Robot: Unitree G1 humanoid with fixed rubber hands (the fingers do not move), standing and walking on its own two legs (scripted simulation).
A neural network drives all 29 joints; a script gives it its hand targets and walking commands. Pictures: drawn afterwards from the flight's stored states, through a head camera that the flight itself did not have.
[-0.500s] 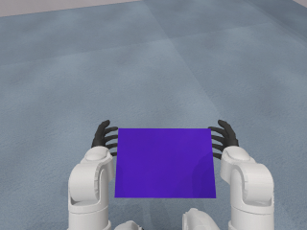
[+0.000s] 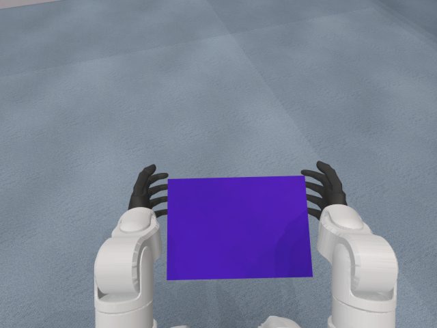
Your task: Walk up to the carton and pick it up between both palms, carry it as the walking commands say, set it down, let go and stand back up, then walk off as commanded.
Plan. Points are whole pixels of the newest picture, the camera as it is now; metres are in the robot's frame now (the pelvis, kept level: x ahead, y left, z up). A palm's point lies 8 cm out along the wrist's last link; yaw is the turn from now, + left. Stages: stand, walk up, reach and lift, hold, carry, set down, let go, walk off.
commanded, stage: carry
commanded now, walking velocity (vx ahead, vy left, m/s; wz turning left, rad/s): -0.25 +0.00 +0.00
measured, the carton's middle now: (234, 223) +0.30 -0.02 -0.01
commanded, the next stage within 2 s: none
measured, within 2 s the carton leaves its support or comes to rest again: neither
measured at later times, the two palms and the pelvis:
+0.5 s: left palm out of the picture +0.04 +0.12 +0.10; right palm out of the picture +0.03 -0.17 +0.09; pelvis -0.22 -0.01 +0.01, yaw -1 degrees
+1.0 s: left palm out of the picture -0.19 +0.17 +0.11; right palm out of the picture -0.17 -0.12 +0.11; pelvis -0.45 +0.01 +0.01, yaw +1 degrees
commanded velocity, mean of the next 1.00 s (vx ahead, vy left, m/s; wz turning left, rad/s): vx -0.25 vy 0.00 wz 0.00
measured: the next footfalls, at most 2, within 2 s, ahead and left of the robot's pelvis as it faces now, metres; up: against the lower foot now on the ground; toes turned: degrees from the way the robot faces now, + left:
left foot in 0.02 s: +0.03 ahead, +0.11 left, +0.00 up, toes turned +7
right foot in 0.36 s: -0.18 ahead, -0.12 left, +0.00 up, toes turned -7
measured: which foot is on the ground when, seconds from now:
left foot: up 0.00-0.00, down 0.02-0.38, up 0.40-0.68, down 0.70-1.00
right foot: down 0.00-0.02, up 0.04-0.34, down 0.36-0.72, up 0.74-1.00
